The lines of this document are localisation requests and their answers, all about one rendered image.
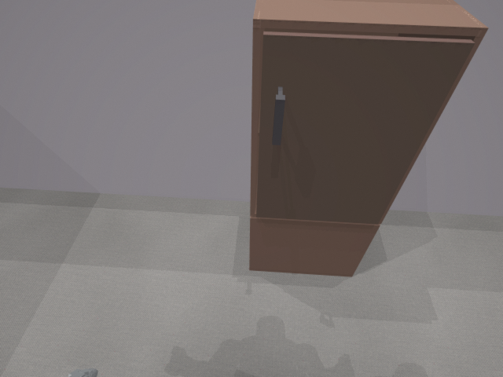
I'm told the cupboard door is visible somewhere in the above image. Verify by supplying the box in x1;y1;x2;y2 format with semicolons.
256;31;475;225

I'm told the handle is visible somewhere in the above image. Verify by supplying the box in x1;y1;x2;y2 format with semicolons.
272;86;285;145

